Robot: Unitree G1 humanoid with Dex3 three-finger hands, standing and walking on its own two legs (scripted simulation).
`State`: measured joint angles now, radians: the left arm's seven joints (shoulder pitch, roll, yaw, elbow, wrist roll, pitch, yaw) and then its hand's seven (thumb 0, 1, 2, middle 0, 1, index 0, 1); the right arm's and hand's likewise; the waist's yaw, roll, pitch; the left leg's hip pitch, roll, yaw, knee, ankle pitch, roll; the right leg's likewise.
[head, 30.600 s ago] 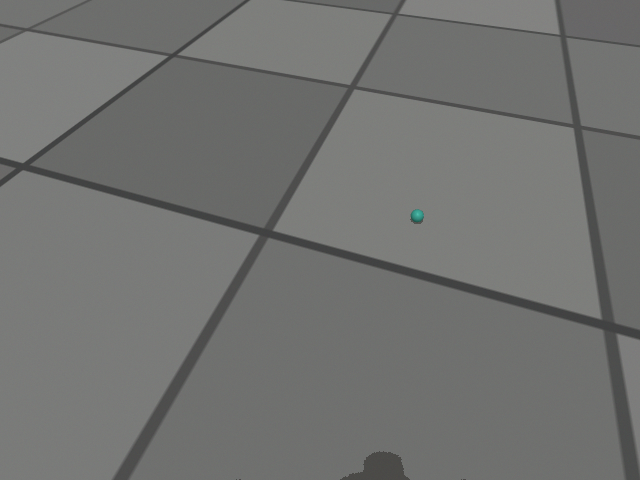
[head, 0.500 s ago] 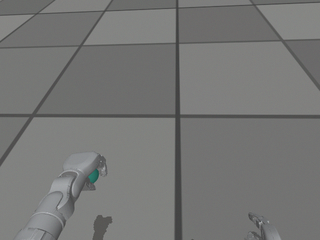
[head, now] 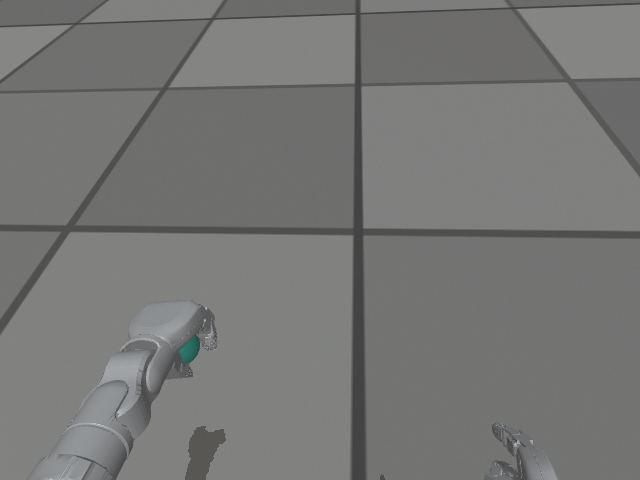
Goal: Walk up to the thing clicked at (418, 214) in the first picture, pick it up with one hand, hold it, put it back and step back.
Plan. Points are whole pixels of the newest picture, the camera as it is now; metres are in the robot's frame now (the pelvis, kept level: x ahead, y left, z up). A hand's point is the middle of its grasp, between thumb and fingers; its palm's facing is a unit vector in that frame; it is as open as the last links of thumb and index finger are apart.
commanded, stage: hold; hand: left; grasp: from above
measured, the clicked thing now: (179, 346) +0.32 +0.23 -0.04
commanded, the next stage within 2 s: crouch in 0.10 s
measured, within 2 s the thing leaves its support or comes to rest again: neither
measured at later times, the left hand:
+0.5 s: hand (187, 366) +0.30 +0.22 -0.07, palm faces -0.46 -0.04 -0.89, open 6.2 cm
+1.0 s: hand (229, 374) +0.38 +0.23 -0.31, palm faces -0.41 +0.03 -0.91, open 6.5 cm
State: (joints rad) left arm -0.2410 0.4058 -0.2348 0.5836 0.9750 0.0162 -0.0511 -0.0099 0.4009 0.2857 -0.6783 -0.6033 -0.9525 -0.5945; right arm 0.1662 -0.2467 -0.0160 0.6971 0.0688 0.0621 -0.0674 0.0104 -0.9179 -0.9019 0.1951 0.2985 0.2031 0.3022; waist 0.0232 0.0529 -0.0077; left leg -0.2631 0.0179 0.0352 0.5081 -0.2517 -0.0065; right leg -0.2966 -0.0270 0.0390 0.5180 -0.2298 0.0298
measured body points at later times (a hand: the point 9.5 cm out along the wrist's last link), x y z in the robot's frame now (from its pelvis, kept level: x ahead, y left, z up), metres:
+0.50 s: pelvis +0.00 +0.00 -0.01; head +0.03 -0.01 +0.44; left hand +0.32 +0.22 -0.02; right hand +0.15 -0.26 -0.12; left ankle +0.01 +0.12 -0.74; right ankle +0.03 -0.14 -0.74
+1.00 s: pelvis -0.05 +0.01 -0.19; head +0.12 +0.02 +0.22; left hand +0.40 +0.22 -0.25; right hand -0.02 -0.27 -0.32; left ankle +0.01 +0.13 -0.74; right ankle +0.03 -0.14 -0.74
